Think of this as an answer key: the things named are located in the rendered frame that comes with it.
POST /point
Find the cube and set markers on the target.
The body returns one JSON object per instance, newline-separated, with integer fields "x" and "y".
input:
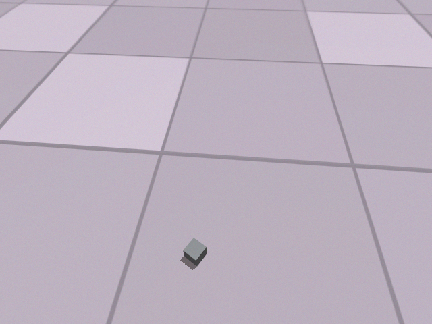
{"x": 195, "y": 251}

